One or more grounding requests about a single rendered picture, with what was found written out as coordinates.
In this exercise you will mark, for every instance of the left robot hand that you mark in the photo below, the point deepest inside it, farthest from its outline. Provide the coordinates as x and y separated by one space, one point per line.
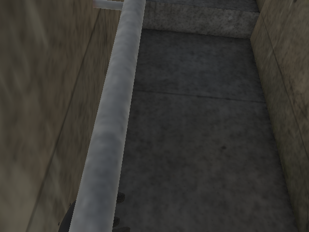
65 224

